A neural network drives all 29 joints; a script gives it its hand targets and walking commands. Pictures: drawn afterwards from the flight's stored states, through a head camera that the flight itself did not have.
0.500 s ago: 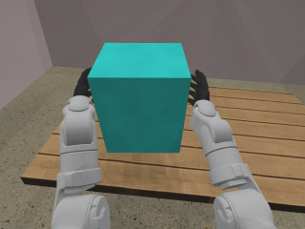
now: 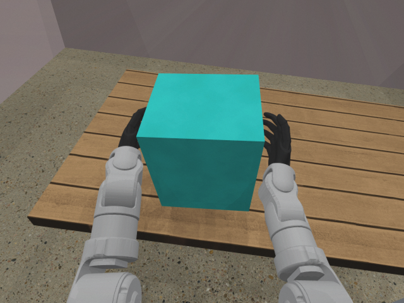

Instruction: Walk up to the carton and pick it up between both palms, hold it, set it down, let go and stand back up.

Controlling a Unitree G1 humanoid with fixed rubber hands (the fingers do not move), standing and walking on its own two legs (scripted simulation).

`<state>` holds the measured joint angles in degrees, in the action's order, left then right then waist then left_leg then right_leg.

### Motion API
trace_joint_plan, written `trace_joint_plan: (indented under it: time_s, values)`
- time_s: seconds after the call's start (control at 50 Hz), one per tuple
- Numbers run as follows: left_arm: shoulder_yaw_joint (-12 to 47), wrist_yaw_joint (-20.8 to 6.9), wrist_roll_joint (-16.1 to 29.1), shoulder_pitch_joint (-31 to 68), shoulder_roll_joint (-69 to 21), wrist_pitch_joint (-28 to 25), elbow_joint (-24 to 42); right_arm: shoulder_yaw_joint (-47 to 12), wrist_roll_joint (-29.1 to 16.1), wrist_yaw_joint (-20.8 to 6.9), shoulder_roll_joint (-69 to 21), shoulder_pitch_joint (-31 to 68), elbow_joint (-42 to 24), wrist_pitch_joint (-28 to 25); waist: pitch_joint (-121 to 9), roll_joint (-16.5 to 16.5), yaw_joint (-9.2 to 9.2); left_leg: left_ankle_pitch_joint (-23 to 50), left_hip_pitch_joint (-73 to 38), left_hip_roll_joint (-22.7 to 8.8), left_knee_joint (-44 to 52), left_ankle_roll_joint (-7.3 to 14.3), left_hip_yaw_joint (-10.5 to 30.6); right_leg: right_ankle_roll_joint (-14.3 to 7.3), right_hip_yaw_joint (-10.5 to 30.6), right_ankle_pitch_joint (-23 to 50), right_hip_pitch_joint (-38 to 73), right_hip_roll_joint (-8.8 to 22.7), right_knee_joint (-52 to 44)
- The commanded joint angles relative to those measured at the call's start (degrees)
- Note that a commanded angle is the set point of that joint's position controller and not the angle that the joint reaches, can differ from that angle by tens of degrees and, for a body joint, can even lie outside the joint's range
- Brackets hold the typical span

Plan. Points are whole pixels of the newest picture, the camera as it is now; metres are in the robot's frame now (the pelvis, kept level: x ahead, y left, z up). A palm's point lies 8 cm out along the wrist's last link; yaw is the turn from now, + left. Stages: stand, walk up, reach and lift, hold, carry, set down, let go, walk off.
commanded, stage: set down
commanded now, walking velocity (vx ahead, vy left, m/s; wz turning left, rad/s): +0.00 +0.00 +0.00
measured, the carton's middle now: (206, 145) +0.41 -0.04 +0.11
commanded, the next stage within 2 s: none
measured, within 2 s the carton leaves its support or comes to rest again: neither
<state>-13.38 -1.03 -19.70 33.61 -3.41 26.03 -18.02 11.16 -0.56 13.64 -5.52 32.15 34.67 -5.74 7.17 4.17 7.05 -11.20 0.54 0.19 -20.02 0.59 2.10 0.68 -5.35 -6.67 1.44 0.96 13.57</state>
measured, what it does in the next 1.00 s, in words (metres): stands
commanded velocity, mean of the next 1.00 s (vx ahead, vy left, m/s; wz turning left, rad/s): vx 0.00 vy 0.00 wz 0.00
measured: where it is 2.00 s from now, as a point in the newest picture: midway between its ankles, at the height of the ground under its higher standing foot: outside the picture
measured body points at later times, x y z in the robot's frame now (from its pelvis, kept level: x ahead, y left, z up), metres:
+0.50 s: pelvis +0.02 +0.01 +0.00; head +0.00 +0.04 +0.45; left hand +0.42 +0.09 +0.13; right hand +0.36 -0.19 +0.13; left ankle +0.01 +0.11 -0.75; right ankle +0.02 -0.13 -0.75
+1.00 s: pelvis +0.02 +0.01 +0.00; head +0.01 +0.04 +0.45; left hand +0.45 +0.07 +0.11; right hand +0.36 -0.21 +0.12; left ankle +0.01 +0.11 -0.75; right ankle +0.02 -0.13 -0.75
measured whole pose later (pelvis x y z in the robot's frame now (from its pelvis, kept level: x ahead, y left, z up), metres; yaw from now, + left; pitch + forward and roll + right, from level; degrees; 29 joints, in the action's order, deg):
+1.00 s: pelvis +0.02 +0.01 +0.00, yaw -3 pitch -5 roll -1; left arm -16.2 -2.2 -19.7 41.6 -0.5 16.9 -41.2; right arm 16.4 2.4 16.3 -7.4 33.3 40.9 -5.3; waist 2.9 3.1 10.7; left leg -12.0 0.9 0.7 -17.8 2.0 -1.0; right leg 2.0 -3.0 -6.7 -0.2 1.6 12.0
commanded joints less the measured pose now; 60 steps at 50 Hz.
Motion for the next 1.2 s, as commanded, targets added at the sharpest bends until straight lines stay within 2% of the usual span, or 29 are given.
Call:
trace_joint_plan:
  time_s: [0.0, 0.04, 0.06, 0.08, 0.12, 0.14, 0.2, 0.28, 0.3, 0.36, 0.4, 0.52, 0.56, 0.64, 0.66, 0.7, 0.74, 0.78, 0.8, 0.82, 0.88, 0.9, 0.94, 0.98, 1.02, 1.06, 1.08, 1.12, 1.18]
  values:
    - [32.16, -6.16, 8.45, 47.75, -36.50, -7.92, 12.12, -28.08, -1.24, -7.81, -26.74, 47.09, -18.27, -3.86, -41.88, -6.45, 2.34, 33.96, -12.62, 0.86, -2.65, -5.05, -2.61, 1.57, -3.00, 23.49, 10.67, -3.54, 2.70]
    - [31.43, -6.34, 8.27, 46.73, -36.13, -6.91, 12.39, -29.42, -2.70, -7.66, -27.16, 46.94, -19.01, -2.74, -38.65, -6.06, 1.32, 29.49, -9.15, 1.13, -1.02, -4.15, -2.74, 2.02, -2.39, 22.87, 11.37, -3.15, 2.98]
    - [31.58, -6.47, 8.26, 46.53, -36.11, -6.49, 12.54, -29.58, -2.98, -7.46, -27.39, 46.60, -19.05, -2.30, -38.06, -5.90, 1.73, 28.58, -8.77, 1.31, -0.76, -4.04, -2.77, 2.27, -2.29, 23.47, 11.83, -3.05, 3.09]
    - [31.85, -6.54, 8.62, 46.39, -36.39, -6.42, 13.52, -30.25, -3.44, -7.35, -27.81, 46.61, -19.87, -2.02, -38.94, -5.16, 1.64, 29.01, -8.82, 1.30, -0.73, -3.98, -2.67, 2.45, -2.19, 24.44, 12.00, -3.21, 3.25]
    - [31.60, -6.61, 8.27, 44.33, -36.37, -5.56, 12.63, -30.60, -4.22, -7.21, -26.85, 46.02, -20.57, -1.39, -38.60, -5.86, 1.34, 31.58, -9.38, 1.29, -1.35, -4.41, -2.46, 2.21, -1.94, 25.53, 12.44, -3.47, 3.26]
    - [31.36, -6.79, 8.19, 43.96, -36.19, -5.28, 12.44, -30.40, -4.35, -7.06, -26.52, 46.00, -20.94, -1.09, -38.31, -5.54, 1.83, 31.39, -9.47, 1.44, -1.48, -4.32, -2.42, 2.22, -1.90, 25.95, 12.36, -3.45, 3.13]
    - [27.40, -8.16, 6.32, 42.10, -34.15, -4.03, 8.71, -28.92, -4.05, -6.80, -25.90, 43.17, -17.08, 0.75, -30.37, -4.38, 1.72, 24.90, -6.23, 1.81, 0.96, -3.20, -3.05, 2.61, -1.66, 23.90, 12.99, -2.93, 2.53]
    - [22.32, -10.22, 4.29, 39.22, -32.11, -3.43, 3.34, -26.77, -3.08, -6.59, -25.09, 42.99, -15.38, 0.39, -27.18, -2.42, 0.87, 20.70, -4.23, 2.03, 2.51, -1.96, -4.33, 2.93, -1.73, 23.98, 14.75, -2.62, 2.16]
    - [22.29, -10.46, 4.75, 39.57, -32.30, -3.84, 3.89, -26.53, -2.93, -6.59, -24.92, 43.14, -16.12, -0.09, -28.73, -2.30, 0.90, 21.55, -4.92, 1.90, 2.46, -2.21, -4.25, 2.89, -1.98, 24.26, 14.81, -2.90, 2.26]
    - [24.36, -10.29, 5.30, 42.08, -33.08, -5.40, 5.57, -25.87, -2.44, -6.63, -25.37, 41.90, -15.78, -1.01, -30.96, -4.85, 2.46, 26.16, -7.91, 1.63, 0.92, -3.73, -3.93, 2.44, -2.44, 25.53, 13.17, -3.19, 2.20]
    - [24.49, -10.43, 5.50, 42.51, -32.63, -6.13, 4.39, -24.74, -1.38, -6.53, -25.25, 41.18, -15.25, -1.29, -30.99, -4.73, 3.55, 25.60, -8.79, 1.49, 0.93, -3.82, -3.81, 2.51, -2.51, 24.92, 12.25, -3.05, 1.84]
    - [25.81, -10.21, 6.95, 47.07, -34.20, -8.94, 1.46, -23.17, 0.41, -6.77, -26.20, 43.82, -13.74, -2.43, -31.80, -4.75, 3.92, 23.12, -9.14, 0.97, 1.37, -4.37, -3.32, 2.44, -3.13, 20.03, 8.64, -3.30, 1.21]
    - [27.27, -9.93, 8.31, 48.36, -35.65, -10.06, 1.43, -23.49, 0.40, -6.44, -27.88, 44.46, -15.03, -2.71, -35.01, -5.07, 4.71, 25.12, -9.44, 1.12, 0.49, -4.60, -3.07, 2.68, -2.66, 23.62, 9.58, -3.18, 1.77]
    - [25.65, -9.44, 7.52, 49.28, -35.36, -11.09, 0.14, -24.07, -0.15, -6.67, -28.55, 44.60, -13.16, -2.18, -36.29, -5.98, 3.62, 24.65, -8.44, 1.15, 0.89, -4.36, -3.13, 2.48, -2.29, 22.57, 8.95, -3.21, 2.08]
    - [25.11, -9.53, 7.15, 49.27, -34.81, -11.20, -1.12, -23.74, 0.13, -6.63, -28.95, 43.93, -11.71, -1.84, -34.70, -5.81, 3.89, 24.01, -7.99, 1.29, 1.05, -4.10, -3.21, 2.59, -2.07, 22.81, 8.91, -3.07, 2.04]
    - [23.62, -10.10, 6.98, 50.51, -34.31, -11.56, -3.32, -22.40, 0.89, -6.69, -28.88, 44.20, -10.23, -1.56, -33.50, -4.71, 3.82, 20.23, -7.03, 1.19, 2.39, -3.64, -3.36, 2.79, -2.09, 19.97, 8.24, -2.97, 1.37]
    - [21.87, -10.54, 6.29, 50.68, -33.76, -11.85, -6.34, -20.70, 1.58, -6.71, -28.64, 44.18, -7.93, -1.49, -31.38, -4.97, 3.81, 17.72, -6.40, 1.28, 3.07, -3.41, -3.61, 2.57, -1.93, 17.86, 7.41, -2.78, 0.66]
    - [21.62, -10.71, 6.82, 50.62, -34.24, -12.62, -7.26, -20.68, 1.95, -6.74, -29.19, 45.27, -9.88, -2.42, -35.36, -3.98, 3.81, 20.14, -7.09, 1.21, 2.30, -3.41, -3.68, 2.80, -2.06, 20.98, 8.56, -3.11, 1.18]
    - [21.88, -10.50, 6.80, 51.32, -34.76, -13.27, -6.63, -21.40, 1.58, -6.85, -29.77, 46.28, -10.78, -2.78, -37.14, -4.99, 3.21, 21.05, -7.07, 1.45, 1.94, -3.49, -3.72, 2.60, -1.93, 22.17, 8.69, -3.11, 1.56]
    - [21.45, -10.43, 6.29, 51.36, -34.62, -13.49, -8.98, -20.50, 2.20, -6.83, -29.60, 45.82, -8.53, -2.41, -36.00, -5.24, 3.82, 19.48, -6.86, 1.37, 2.30, -3.57, -3.69, 2.47, -1.90, 20.83, 8.06, -2.98, 1.16]
    - [16.58, -11.52, 4.90, 50.06, -31.95, -13.49, -15.03, -17.15, 3.96, -6.76, -28.91, 45.01, -4.78, -1.73, -28.63, -3.22, 3.45, 11.43, -2.95, 1.35, 5.03, -2.04, -4.51, 2.68, -1.51, 16.24, 7.24, -2.43, 0.24]
    - [15.78, -11.81, 4.69, 50.00, -31.45, -13.80, -14.85, -16.69, 4.17, -6.71, -28.97, 44.28, -4.34, -2.00, -29.35, -3.36, 3.24, 11.90, -2.80, 1.31, 5.15, -2.01, -4.82, 2.75, -1.59, 17.37, 8.18, -2.34, 0.45]
    - [16.66, -11.51, 4.87, 51.11, -32.49, -14.97, -13.58, -16.92, 4.20, -6.92, -29.32, 45.37, -5.84, -3.44, -35.15, -5.16, 2.92, 17.89, -5.52, 1.12, 3.49, -3.08, -4.71, 2.47, -2.06, 20.25, 7.92, -2.93, 1.10]
    - [17.63, -11.31, 5.07, 52.28, -32.83, -16.17, -14.49, -16.63, 4.81, -6.87, -30.06, 44.42, -4.72, -3.80, -36.30, -5.61, 4.21, 20.35, -7.04, 1.07, 2.37, -3.65, -4.60, 2.18, -1.90, 22.25, 7.02, -3.09, 0.89]
    - [18.38, -10.85, 5.34, 52.02, -33.48, -17.14, -14.31, -17.23, 4.69, -6.76, -30.49, 43.65, -4.38, -4.22, -37.56, -6.75, 4.29, 25.18, -8.47, 0.78, 1.14, -4.49, -4.11, 1.96, -1.84, 24.62, 6.51, -3.51, 1.27]
    - [18.78, -10.69, 5.63, 53.02, -33.21, -18.06, -14.01, -17.96, 4.46, -6.61, -30.92, 43.86, -4.18, -4.41, -38.22, -7.07, 4.17, 25.90, -8.07, 0.83, 0.86, -4.37, -4.07, 1.87, -1.57, 24.95, 6.62, -3.40, 1.27]
    - [18.87, -10.74, 5.84, 52.40, -33.16, -18.16, -14.67, -18.65, 4.63, -6.42, -31.30, 43.70, -4.54, -4.20, -37.83, -5.76, 4.46, 24.92, -7.38, 0.97, 1.07, -3.79, -3.96, 2.06, -1.28, 25.96, 7.37, -3.35, 1.28]
    - [19.88, -10.71, 6.49, 53.24, -33.76, -18.44, -14.44, -18.15, 4.59, -6.12, -31.81, 43.90, -4.76, -4.06, -38.76, -6.46, 5.41, 24.64, -6.82, 0.80, 1.34, -4.09, -3.60, 2.26, -1.18, 26.37, 6.98, -3.20, 1.59]
    - [21.37, -10.33, 7.15, 53.00, -34.98, -19.32, -13.02, -20.83, 4.01, -5.84, -33.30, 43.89, -7.08, -4.64, -42.59, -6.52, 5.01, 30.53, -8.02, 0.98, -0.79, -4.36, -3.24, 2.40, -0.99, 31.67, 7.12, -3.60, 2.61]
